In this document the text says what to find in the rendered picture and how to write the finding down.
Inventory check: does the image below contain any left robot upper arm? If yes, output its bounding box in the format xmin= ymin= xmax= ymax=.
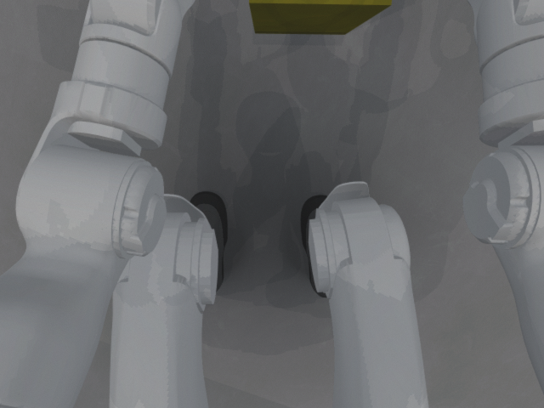
xmin=0 ymin=144 xmax=167 ymax=408

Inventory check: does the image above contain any carton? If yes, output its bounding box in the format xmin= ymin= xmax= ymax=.
xmin=249 ymin=0 xmax=392 ymax=35

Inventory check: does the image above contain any right robot upper arm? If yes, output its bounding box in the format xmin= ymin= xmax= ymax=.
xmin=462 ymin=145 xmax=544 ymax=394

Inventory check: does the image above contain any robot right forearm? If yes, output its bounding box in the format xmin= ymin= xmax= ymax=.
xmin=467 ymin=0 xmax=544 ymax=150

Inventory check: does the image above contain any robot left forearm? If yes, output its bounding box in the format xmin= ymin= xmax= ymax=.
xmin=16 ymin=0 xmax=195 ymax=231

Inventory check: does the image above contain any robot right shin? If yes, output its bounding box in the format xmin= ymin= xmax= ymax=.
xmin=319 ymin=181 xmax=411 ymax=293

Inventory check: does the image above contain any left robot thigh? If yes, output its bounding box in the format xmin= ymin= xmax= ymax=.
xmin=109 ymin=212 xmax=218 ymax=408

